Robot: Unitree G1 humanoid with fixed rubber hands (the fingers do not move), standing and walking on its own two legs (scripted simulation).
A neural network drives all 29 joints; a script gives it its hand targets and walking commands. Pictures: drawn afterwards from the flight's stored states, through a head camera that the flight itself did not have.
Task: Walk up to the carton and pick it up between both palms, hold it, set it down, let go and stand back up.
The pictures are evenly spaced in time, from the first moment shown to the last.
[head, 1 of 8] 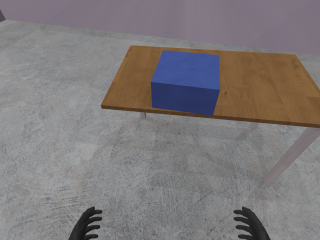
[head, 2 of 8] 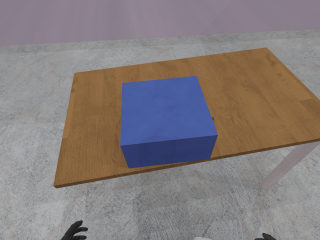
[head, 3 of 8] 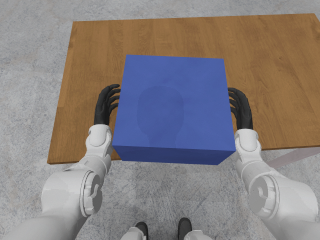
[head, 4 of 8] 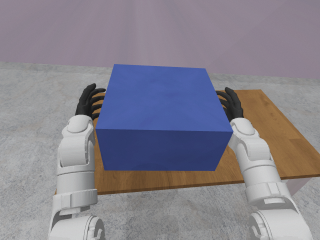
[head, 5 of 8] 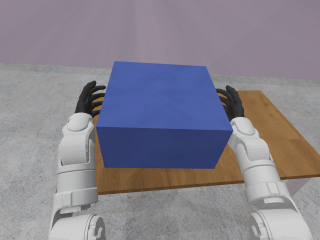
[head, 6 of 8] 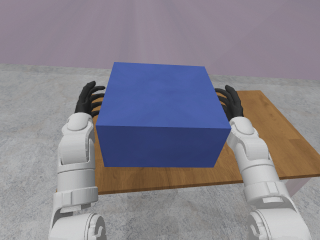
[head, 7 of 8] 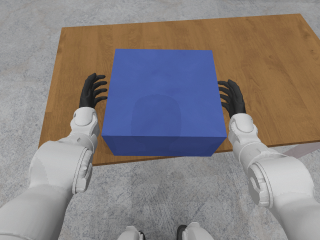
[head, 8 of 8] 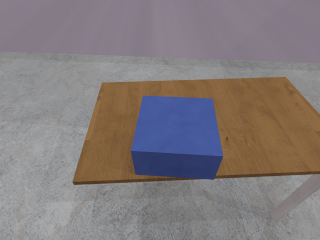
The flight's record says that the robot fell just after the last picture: no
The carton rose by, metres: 0.23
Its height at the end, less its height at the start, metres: +0.00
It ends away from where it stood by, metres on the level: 0.02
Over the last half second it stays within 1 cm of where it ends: yes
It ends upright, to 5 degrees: yes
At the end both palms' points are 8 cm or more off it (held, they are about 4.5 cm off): yes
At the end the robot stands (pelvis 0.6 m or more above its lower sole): yes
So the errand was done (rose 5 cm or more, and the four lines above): yes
